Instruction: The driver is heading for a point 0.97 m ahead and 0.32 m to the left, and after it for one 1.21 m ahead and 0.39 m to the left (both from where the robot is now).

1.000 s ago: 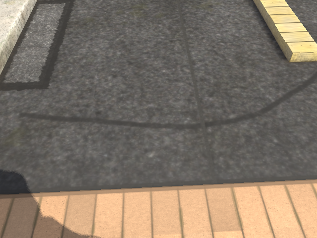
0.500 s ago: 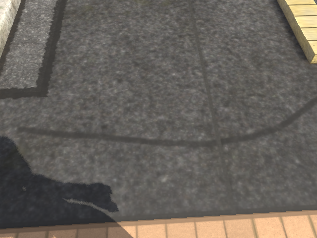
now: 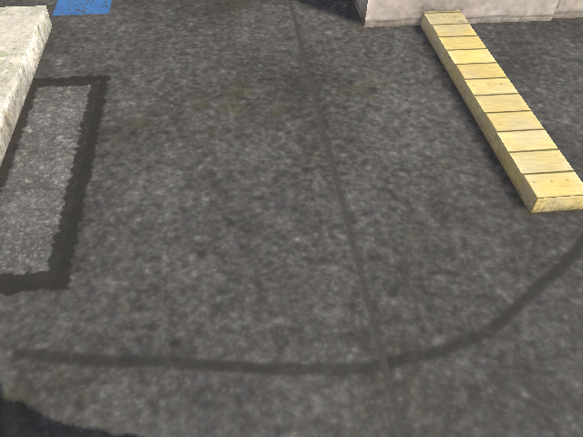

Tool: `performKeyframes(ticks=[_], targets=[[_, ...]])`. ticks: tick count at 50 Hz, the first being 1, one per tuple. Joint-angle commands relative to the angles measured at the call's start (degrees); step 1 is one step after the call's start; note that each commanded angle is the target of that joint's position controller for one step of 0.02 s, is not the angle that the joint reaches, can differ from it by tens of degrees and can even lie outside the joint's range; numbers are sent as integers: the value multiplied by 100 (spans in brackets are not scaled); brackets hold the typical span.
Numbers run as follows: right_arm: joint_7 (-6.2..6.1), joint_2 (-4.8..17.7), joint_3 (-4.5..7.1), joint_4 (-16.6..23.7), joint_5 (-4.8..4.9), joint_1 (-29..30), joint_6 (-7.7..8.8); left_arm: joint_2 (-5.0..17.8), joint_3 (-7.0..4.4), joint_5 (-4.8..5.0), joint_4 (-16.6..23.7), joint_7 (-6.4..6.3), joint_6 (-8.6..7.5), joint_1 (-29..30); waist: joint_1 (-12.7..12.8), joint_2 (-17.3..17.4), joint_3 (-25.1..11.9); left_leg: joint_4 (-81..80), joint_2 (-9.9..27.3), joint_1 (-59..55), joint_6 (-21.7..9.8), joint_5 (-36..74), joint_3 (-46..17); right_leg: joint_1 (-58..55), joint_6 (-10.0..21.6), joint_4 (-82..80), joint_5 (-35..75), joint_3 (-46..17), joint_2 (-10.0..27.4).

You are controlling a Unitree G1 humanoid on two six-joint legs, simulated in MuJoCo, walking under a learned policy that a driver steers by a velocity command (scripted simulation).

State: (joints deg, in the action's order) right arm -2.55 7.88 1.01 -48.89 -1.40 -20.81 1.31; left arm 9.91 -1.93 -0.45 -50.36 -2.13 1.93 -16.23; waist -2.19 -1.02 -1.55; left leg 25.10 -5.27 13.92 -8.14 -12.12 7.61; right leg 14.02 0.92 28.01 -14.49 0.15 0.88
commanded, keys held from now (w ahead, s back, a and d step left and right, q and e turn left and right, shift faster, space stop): no key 0.18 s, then w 0.36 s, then w+q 0.46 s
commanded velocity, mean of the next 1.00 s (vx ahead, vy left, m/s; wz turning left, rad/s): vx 0.30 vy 0.00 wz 0.15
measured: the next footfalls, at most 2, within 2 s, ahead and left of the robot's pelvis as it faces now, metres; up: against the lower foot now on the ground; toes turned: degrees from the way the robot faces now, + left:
right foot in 0.70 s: +0.35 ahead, -0.19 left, +0.00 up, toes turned -1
left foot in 1.22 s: +0.62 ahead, +0.05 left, +0.00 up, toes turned +25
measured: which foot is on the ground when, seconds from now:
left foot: down 0.00-0.68, up 0.70-1.00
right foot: down 0.00-0.24, up 0.26-0.68, down 0.70-1.00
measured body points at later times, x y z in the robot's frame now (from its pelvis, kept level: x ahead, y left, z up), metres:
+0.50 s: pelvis +0.10 -0.03 +0.01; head +0.10 -0.04 +0.46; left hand +0.18 +0.21 -0.12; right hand +0.04 -0.28 -0.14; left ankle +0.02 +0.03 -0.74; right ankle +0.14 -0.15 -0.69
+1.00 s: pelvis +0.35 -0.10 +0.01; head +0.37 -0.11 +0.46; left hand +0.31 +0.14 -0.13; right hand +0.54 -0.33 -0.11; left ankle +0.43 +0.05 -0.65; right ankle +0.31 -0.19 -0.74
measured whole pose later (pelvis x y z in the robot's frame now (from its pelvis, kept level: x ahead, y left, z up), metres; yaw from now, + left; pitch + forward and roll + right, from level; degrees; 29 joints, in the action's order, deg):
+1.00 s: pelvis +0.35 -0.10 +0.01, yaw +12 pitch +0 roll -1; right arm 3.0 14.0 4.2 -47.4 -1.5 -9.2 1.0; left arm 10.8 -2.6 -1.5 -51.0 -0.6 -6.3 -24.4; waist 1.2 2.3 0.5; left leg 59.8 4.7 40.4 -3.5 -5.2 0.3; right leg 1.2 2.6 14.3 -13.8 13.5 -1.4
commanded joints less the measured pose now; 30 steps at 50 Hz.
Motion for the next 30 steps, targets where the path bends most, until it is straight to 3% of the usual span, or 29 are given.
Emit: performKeyframes(ticks=[1,2,3,6,9,11,13,16,17,19,22,27,30], targets=[[23,535,147,91,122,-374,12,486,-84,-36,87,-81,-182,-343,18,-8,209,-1201,1228,292,368,-307,-1567,-667,157,-586,469,-340,307],[26,554,147,46,139,-223,11,374,-73,-13,19,-59,-182,-381,105,-240,325,-1288,1081,128,418,-472,-1397,-362,137,-541,314,-289,235],[20,618,160,24,102,-72,1,217,-21,-23,-18,-43,-196,-427,164,-215,376,-1224,1043,-115,376,-445,-1314,-185,98,-666,313,-252,240],[20,635,150,-86,51,-57,-27,309,-6,-29,-85,-80,-238,-428,128,-187,391,-1057,1014,-557,269,30,-1204,40,88,-791,520,-229,270],[6,603,110,-200,75,-90,-30,384,6,-26,-162,-94,-267,-488,108,-7,314,-941,1029,-807,236,517,-1137,54,106,-806,669,-234,314],[16,750,154,-314,79,-267,-57,438,-11,-53,-269,-81,-256,-657,68,172,271,-1049,1011,-848,75,-954,-1293,148,174,-527,-231,-66,117],[46,1046,270,-349,51,-437,-112,576,-57,-125,-208,-37,-230,-570,-29,524,634,-1326,1398,-700,-326,-2774,-1909,837,275,139,-1095,180,-76],[131,1074,318,-406,31,-721,-57,432,-8,-135,15,69,-297,-204,-190,603,1084,-1725,2102,-600,-792,-3410,-2800,1613,385,666,-1086,360,-19],[148,1111,326,-438,8,-841,5,412,-8,-126,82,126,-357,-41,-265,559,1168,-1850,2290,-764,-942,-3255,-3017,1945,404,964,-1071,330,46],[196,1123,333,-517,-31,-981,158,578,-76,-130,284,237,-448,306,-339,385,1015,-2051,2515,-1372,-1084,-2628,-3166,2619,432,1726,-1113,183,208],[201,1056,292,-598,17,-876,345,643,-137,-83,436,354,-523,549,-164,161,807,-2119,2266,-1768,-871,-1379,-2471,2900,383,2108,-477,150,353],[210,1027,235,-706,11,-767,514,464,-107,-70,732,472,-492,1011,-41,421,957,-2026,1825,-1248,-576,360,-1318,2288,302,1461,441,359,304],[210,1160,237,-748,29,-730,529,525,-130,-76,914,464,-461,1189,22,562,1029,-1749,1794,-863,-462,1380,-1234,1483,350,958,517,550,129]])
